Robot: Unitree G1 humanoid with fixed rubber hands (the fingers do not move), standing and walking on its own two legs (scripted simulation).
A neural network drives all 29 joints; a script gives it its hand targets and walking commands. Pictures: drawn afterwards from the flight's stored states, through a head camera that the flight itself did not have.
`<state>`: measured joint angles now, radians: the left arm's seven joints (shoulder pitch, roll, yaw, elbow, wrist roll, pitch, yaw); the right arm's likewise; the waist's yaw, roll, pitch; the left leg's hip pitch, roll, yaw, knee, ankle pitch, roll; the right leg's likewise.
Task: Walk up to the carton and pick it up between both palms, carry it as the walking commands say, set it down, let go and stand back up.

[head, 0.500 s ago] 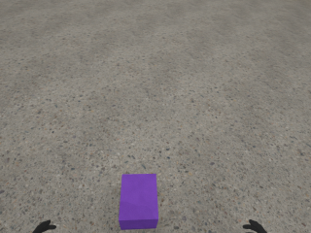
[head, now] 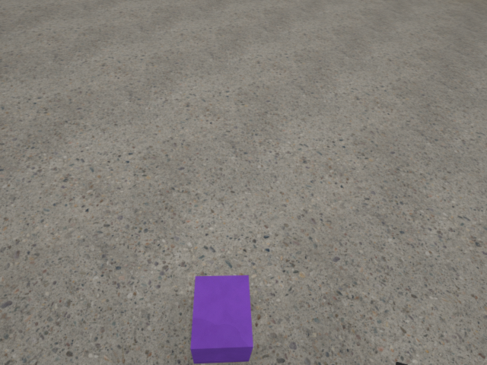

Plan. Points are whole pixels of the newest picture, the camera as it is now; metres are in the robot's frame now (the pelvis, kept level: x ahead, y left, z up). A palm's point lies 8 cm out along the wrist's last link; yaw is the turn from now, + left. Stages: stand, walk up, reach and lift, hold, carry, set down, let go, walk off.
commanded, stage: stand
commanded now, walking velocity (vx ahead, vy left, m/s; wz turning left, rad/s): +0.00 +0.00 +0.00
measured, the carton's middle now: (221, 318) +0.44 +0.04 -0.68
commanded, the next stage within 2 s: none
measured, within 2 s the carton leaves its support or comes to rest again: neither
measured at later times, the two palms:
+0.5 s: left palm out of the picture +0.08 +0.29 -0.10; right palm out of the picture +0.09 -0.31 -0.10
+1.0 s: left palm out of the picture +0.05 +0.30 -0.10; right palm out of the picture +0.07 -0.32 -0.10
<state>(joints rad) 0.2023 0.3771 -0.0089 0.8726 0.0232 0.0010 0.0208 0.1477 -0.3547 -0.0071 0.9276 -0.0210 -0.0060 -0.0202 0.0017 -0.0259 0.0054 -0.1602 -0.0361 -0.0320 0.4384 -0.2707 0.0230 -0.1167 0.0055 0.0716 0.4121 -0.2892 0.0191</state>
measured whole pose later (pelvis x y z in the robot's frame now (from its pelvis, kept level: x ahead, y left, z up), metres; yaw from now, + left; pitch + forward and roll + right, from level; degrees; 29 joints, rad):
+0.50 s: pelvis -0.02 -0.01 +0.00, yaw +0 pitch -2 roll +0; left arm 0.16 0.38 -0.02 0.96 0.02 -0.01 0.01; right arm 0.12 -0.36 0.01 1.01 -0.02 0.00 -0.02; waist 0.00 -0.02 0.00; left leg -0.13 -0.02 -0.04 0.38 -0.22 0.01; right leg -0.09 0.02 0.06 0.36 -0.24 0.00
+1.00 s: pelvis -0.02 -0.01 +0.00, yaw +1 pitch -2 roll +0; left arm 0.15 0.41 -0.01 1.02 0.02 0.00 0.01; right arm 0.12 -0.39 0.01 1.04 -0.01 -0.01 -0.01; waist 0.00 -0.02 0.03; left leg -0.14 -0.02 -0.05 0.37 -0.20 0.00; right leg -0.10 0.01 0.05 0.37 -0.23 0.00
